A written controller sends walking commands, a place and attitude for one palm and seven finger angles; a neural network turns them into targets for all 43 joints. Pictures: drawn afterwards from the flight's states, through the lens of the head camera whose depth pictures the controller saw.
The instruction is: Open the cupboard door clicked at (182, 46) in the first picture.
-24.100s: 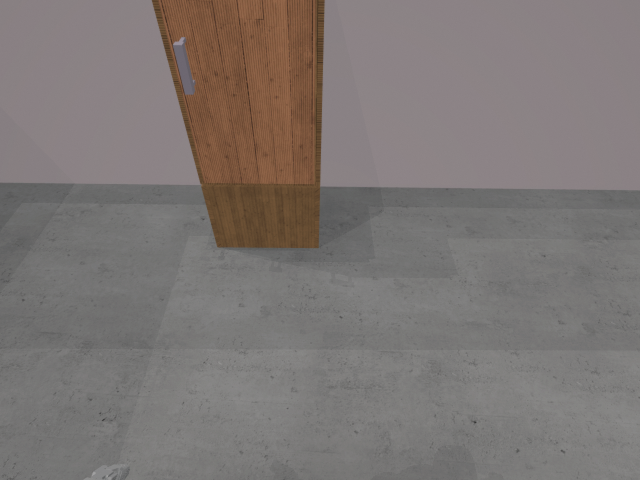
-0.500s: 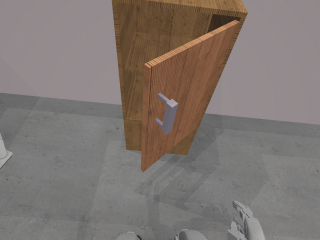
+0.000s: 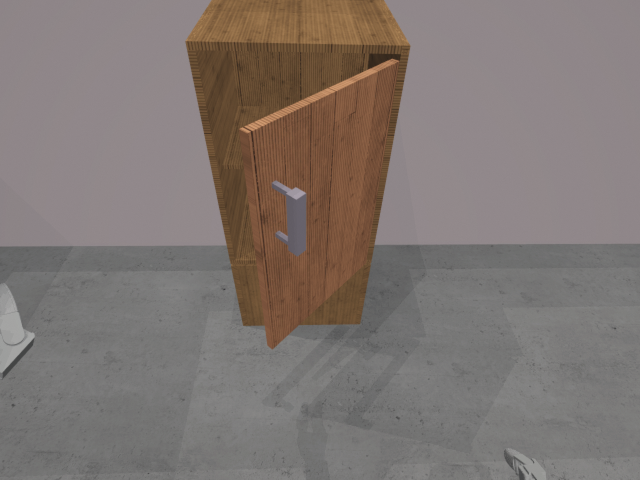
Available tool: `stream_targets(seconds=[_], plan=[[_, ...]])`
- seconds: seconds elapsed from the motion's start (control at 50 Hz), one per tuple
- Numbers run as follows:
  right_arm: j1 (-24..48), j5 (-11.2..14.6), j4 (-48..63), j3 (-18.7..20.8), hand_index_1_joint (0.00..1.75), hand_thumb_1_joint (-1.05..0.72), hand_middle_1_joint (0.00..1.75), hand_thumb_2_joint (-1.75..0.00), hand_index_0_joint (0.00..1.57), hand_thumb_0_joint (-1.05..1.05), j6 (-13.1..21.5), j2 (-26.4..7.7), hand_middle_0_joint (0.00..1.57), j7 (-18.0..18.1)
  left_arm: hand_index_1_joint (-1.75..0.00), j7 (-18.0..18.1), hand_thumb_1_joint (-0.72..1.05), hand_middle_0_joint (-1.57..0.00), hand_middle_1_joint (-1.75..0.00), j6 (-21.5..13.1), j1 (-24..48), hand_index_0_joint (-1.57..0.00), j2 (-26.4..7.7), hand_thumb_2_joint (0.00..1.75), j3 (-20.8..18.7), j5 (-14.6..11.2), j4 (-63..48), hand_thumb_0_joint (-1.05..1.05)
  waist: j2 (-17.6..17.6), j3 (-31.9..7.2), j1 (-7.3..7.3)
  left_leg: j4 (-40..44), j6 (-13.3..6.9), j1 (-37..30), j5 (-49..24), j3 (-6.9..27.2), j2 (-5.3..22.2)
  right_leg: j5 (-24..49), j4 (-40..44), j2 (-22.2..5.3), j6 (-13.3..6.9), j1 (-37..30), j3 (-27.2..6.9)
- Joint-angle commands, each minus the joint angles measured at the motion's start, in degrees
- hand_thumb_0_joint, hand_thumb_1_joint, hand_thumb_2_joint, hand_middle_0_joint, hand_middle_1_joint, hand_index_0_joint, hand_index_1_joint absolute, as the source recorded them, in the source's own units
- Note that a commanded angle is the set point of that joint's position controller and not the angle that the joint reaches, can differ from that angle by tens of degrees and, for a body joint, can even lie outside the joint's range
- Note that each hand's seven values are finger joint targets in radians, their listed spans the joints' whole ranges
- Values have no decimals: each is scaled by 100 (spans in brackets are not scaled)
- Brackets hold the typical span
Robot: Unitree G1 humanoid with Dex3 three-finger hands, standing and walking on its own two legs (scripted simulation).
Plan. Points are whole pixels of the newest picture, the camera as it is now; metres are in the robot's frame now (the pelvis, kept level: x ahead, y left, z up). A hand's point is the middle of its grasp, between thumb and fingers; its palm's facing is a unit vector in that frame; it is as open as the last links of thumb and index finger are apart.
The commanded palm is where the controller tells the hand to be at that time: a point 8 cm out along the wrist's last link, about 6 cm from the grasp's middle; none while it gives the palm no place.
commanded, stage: stop stepping back and stand still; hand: left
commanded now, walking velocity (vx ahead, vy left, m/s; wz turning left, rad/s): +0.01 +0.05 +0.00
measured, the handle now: (287, 218) +0.53 +0.09 +0.03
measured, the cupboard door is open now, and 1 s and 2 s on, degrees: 47 47 47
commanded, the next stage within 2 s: let the arm hang, fingers relaxed in 0.98 s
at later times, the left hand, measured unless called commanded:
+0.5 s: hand out of the picture +0.14 +0.28 +0.15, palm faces +0.46 -0.79 -0.42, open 7.4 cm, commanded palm +0.08 +0.31 +0.19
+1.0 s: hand out of the picture +0.12 +0.28 +0.16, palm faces +0.41 -0.80 -0.43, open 7.4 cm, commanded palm +0.05 +0.32 +0.19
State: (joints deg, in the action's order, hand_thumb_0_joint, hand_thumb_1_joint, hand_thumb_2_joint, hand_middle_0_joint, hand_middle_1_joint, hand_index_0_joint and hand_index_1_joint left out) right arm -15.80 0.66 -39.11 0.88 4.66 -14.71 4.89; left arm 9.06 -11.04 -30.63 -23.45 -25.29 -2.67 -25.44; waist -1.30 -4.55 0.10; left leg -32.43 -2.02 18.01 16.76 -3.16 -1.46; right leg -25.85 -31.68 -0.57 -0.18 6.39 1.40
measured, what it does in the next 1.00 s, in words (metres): shifts its weight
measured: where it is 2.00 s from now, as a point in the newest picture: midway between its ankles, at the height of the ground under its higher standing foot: outside the picture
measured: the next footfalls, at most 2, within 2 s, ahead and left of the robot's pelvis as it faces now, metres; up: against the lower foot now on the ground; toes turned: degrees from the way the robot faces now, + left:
none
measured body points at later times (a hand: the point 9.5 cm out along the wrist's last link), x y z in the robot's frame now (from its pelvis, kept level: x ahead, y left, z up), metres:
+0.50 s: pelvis -0.06 +0.01 +0.01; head -0.06 +0.01 +0.46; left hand +0.11 +0.32 +0.18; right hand +0.09 -0.23 -0.08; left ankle -0.03 +0.11 -0.73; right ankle -0.08 -0.10 -0.73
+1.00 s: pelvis -0.09 +0.02 +0.02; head -0.07 +0.03 +0.47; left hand +0.09 +0.32 +0.18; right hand +0.07 -0.21 -0.07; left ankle -0.03 +0.11 -0.73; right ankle -0.08 -0.10 -0.73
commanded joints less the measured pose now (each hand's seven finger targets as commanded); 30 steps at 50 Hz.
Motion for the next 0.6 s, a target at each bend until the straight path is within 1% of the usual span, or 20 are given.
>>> stream_targets(seconds=[0.0, 0.02, 0.04, 0.06, 0.08, 0.1, 0.12, 0.16, 0.18, 0.2, 0.22, 0.24, 0.26, 0.3, 0.32, 0.36, 0.38, 0.42, 0.5, 0.58], plan=[[558, -5, 1116, 157, 30, -90, 30, -90, 20, 0, 428, -547, 20, -28, -30, 115, 90, -20, -30, -281, 836, -20, -1089, 90, -333, 60, -1076, 0, 765, -341, -98, 377, -851, -1960, -4497, 1601, 1345, 1401, -1097, 8, 370, 1636, -80], [650, -65, 1120, 137, 30, -90, 30, -90, 20, 0, 480, -500, 20, -73, -30, 82, 90, -20, -30, -322, 838, -20, -1111, 90, -305, 71, -1437, 0, 1046, -237, -77, 729, -777, -1564, -4259, 1792, 1401, 200, -942, 48, 196, 1507, -116], [791, -99, 1105, 147, 30, -90, 30, -90, 20, 0, 544, -519, 20, -91, -30, 49, 90, -20, -30, -311, 713, -20, -1140, 90, -372, 78, -1547, 0, 984, 27, -63, 1219, -673, -668, -2937, 1812, 1405, -304, -890, 62, 140, 909, -100], [827, -68, 1140, 150, 30, -90, 30, -90, 20, 0, 592, -526, 20, -110, -30, 58, 90, -20, -30, -318, 531, -20, -1135, 90, -453, 72, -1701, 0, 946, 238, -24, 1401, -633, -105, -1828, 1675, 1347, -237, -608, 49, 117, 551, -77], [851, -66, 1184, 149, 30, -90, 30, -90, 20, 0, 619, -555, 20, -113, -30, 92, 90, -20, -30, -351, 339, -20, -1393, 90, -751, 75, -1923, 0, 945, 247, 56, 1369, -534, 172, -1215, 1437, 1194, 129, -110, 46, 90, 244, 0], [944, -51, 1244, 95, 30, -90, 30, -90, 20, 0, 599, -476, 20, -123, -30, 97, 90, -20, -30, -373, -28, -20, -1323, 90, -795, 74, -1877, 0, 1001, 328, 78, 1263, -362, 555, -687, 1116, 1011, 644, 464, -7, 41, -74, 34], [934, -49, 1289, 81, 30, -90, 30, -90, 20, 0, 573, -408, 20, -138, -30, 94, 90, -20, -30, -413, -258, -20, -1315, 90, -858, 73, -1878, 0, 849, 296, 44, 1017, -136, 751, -194, 784, 713, 931, 907, -144, -54, -237, -172], [859, -91, 1306, 122, 30, -90, 30, -90, 20, 0, 467, -307, 20, -185, -30, 101, 90, -20, -30, -486, -499, -20, -1325, 90, -991, 25, -1676, 0, 238, 252, -59, -150, 173, 637, 207, 390, 203, 392, 1694, -991, -538, 399, -1569], [774, -36, 1260, 221, 30, -90, 30, -90, 20, 0, 399, -343, 20, -210, -30, 108, 90, -20, -30, -488, -532, -20, -1341, 90, -1048, -34, -1652, 0, -480, 254, -29, -1101, 251, 709, 214, 398, 101, 401, 2013, -1490, -761, 585, -2257], [764, -11, 1172, 239, 30, -90, 30, -90, 20, 0, 384, -343, 20, -176, -30, 114, 90, -20, -30, -498, -486, -20, -1224, 90, -977, -57, -1402, 0, -567, 426, -30, -1807, 276, 784, 438, 488, 171, 842, 2008, -1639, -883, 822, -2249], [718, -34, 1108, 211, 30, -90, 30, -90, 20, 0, 383, -335, 20, -142, -30, 116, 90, -20, -30, -512, -416, -20, -1134, 90, -927, -35, -1176, 0, -473, 347, -71, -1904, 270, 844, 486, 558, 251, 1331, 1837, -1578, -889, 718, -1968], [699, -46, 1079, 161, 30, -90, 30, -90, 20, 0, 392, -290, 20, -121, -30, 116, 90, -20, -30, -504, -289, -20, -1069, 90, -870, -15, -968, 0, -426, 350, -93, -1423, 238, 805, 459, 594, 364, 1827, 1599, -1445, -839, 541, -1660], [671, -44, 1059, 110, 30, -90, 30, -90, 20, 0, 399, -258, 20, -93, -30, 119, 90, -20, -30, -488, -108, -20, -1001, 90, -783, 23, -758, 0, -347, 372, -120, -755, 201, 518, 259, 507, 423, 2182, 1352, -1224, -706, 489, -1290], [680, -33, 951, 75, 30, -90, 30, -90, 20, 0, 467, -293, 20, -9, -30, 102, 90, -20, -30, -447, 208, -20, -855, 90, -524, 47, -431, 0, -128, 433, -160, 514, 142, -428, -678, 336, 297, 2085, 1054, -675, -287, 766, -722], [680, -35, 925, 116, 30, -90, 30, -90, 20, 0, 502, -402, 20, 14, -30, 78, 90, -20, -30, -430, 338, -20, -724, 90, -338, 36, -376, 0, 171, 407, -121, 801, 62, -711, -1197, 583, 467, 1905, 871, -425, -109, 809, -571], [753, -33, 1002, 196, 30, -90, 30, -90, 20, 0, 563, -562, 20, 54, -30, 50, 90, -20, -30, -436, 740, -20, -781, 90, -175, 69, -675, 0, 334, 305, -9, 923, -113, -909, -1611, 1027, 880, 1665, 851, -85, 115, 829, -516], [770, -3, 1047, 193, 30, -90, 30, -90, 20, 0, 594, -561, 20, 75, -30, 33, 90, -20, -30, -404, 776, -20, -794, 90, -116, 67, -693, 0, 34, 317, -2, 835, -126, -914, -1715, 998, 853, 1875, 951, -53, 137, 747, -554], [776, -63, 1030, 87, 30, -90, 30, -90, 20, 0, 614, -447, 20, 59, -30, 11, 90, -20, -30, -387, 806, -20, -901, 90, -165, 131, -1073, 0, 492, 105, -25, 972, -94, -799, -2290, 959, 769, 2321, 644, -35, 129, 377, -291], [922, -92, 1173, 71, 30, -90, 30, -90, 20, 0, 710, -402, 20, 27, -30, 56, 90, -20, -30, -432, 587, -20, -1080, 90, -403, 133, -1724, 0, 657, -84, 65, 1334, -63, -405, -1026, 954, 711, 1637, 811, -3, 107, -35, -267], [870, -133, 1229, 90, 30, -90, 30, -90, 20, 0, 670, -359, 20, -43, -30, 94, 90, -20, -30, -460, -221, -20, -1208, 90, -796, 65, -1693, 0, 756, -135, 53, 1196, 74, -246, -622, 784, 505, 1630, 1138, -102, -17, -88, -456]])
